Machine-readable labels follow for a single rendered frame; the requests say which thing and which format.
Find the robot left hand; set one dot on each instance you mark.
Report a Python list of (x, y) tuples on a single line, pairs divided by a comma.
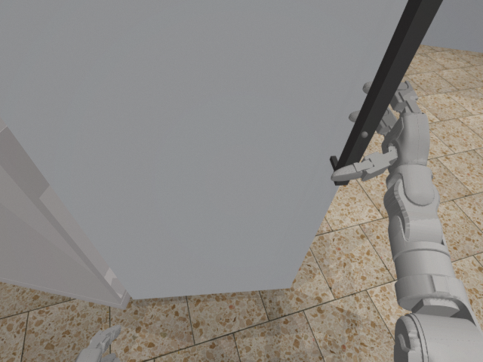
[(98, 345)]

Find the robot right hand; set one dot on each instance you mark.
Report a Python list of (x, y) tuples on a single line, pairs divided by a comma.
[(409, 136)]

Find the fridge door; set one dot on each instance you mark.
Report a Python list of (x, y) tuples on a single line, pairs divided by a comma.
[(191, 139)]

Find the handle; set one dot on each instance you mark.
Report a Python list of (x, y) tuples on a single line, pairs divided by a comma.
[(409, 33)]

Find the robot right upper arm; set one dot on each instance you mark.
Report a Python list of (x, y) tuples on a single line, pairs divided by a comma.
[(430, 338)]

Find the robot right forearm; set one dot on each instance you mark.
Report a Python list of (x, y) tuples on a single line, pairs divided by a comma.
[(426, 283)]

